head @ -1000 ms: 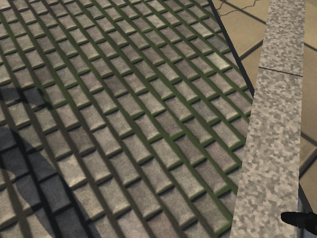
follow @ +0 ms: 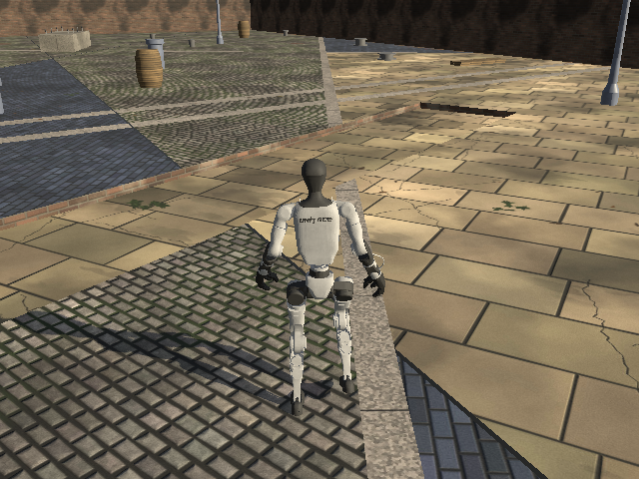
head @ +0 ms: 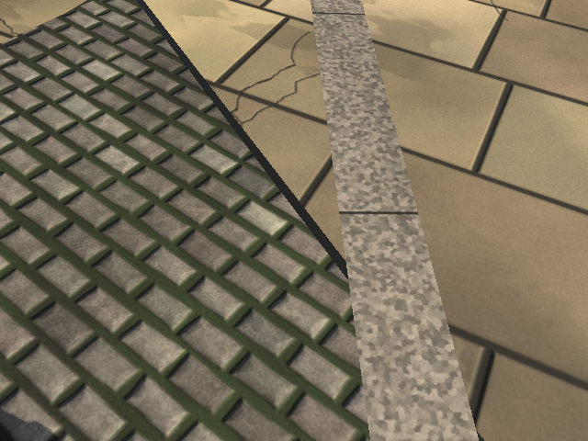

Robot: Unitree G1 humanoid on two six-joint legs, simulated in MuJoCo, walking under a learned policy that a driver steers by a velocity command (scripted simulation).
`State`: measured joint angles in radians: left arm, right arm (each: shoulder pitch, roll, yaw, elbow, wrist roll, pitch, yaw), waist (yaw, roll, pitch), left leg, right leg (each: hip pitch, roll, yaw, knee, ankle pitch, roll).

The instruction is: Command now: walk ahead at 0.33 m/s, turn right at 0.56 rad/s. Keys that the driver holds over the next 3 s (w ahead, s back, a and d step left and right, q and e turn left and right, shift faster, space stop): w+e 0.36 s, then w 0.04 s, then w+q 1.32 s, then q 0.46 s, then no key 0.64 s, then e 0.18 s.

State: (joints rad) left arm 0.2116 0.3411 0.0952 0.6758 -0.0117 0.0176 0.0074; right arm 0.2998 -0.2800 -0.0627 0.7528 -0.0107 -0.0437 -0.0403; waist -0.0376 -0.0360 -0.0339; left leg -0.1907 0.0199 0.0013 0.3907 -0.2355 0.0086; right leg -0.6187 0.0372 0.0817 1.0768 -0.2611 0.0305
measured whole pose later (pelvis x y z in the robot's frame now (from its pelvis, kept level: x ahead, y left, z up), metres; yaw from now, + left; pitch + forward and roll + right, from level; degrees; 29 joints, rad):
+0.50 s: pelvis +0.19 -0.11 -0.01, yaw -16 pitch +2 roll +0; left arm 0.28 0.27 0.05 0.66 0.00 -0.05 -0.03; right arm 0.25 -0.32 -0.06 0.75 0.01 -0.10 0.01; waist 0.00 0.03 0.02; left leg -0.58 0.11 -0.01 1.14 -0.27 -0.02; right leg -0.24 0.08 0.00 0.43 -0.22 -0.08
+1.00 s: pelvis +0.49 -0.14 -0.01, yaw -3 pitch +2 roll +0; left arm 0.24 0.30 0.03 0.70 0.00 -0.10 -0.01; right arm 0.25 -0.30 -0.06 0.69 0.01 -0.06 0.03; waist -0.01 -0.02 0.05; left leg -0.33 -0.12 -0.03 0.45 -0.14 0.10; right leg -0.47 -0.04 0.07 1.17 -0.36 0.01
